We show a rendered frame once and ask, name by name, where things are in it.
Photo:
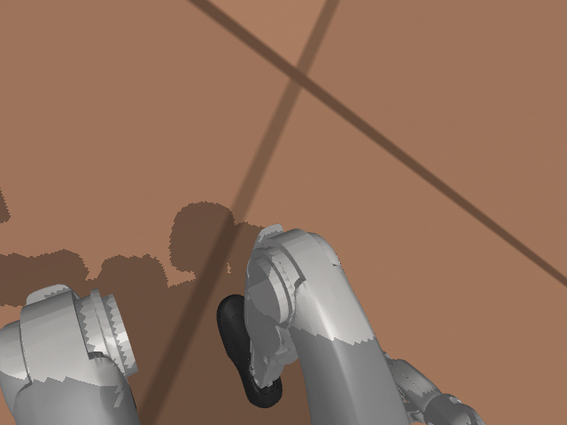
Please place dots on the right robot foot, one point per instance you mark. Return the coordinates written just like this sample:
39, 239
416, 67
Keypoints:
231, 325

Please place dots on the right robot hand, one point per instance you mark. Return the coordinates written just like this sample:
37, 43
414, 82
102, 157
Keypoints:
413, 386

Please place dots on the right robot arm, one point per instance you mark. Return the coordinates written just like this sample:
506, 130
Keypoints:
446, 409

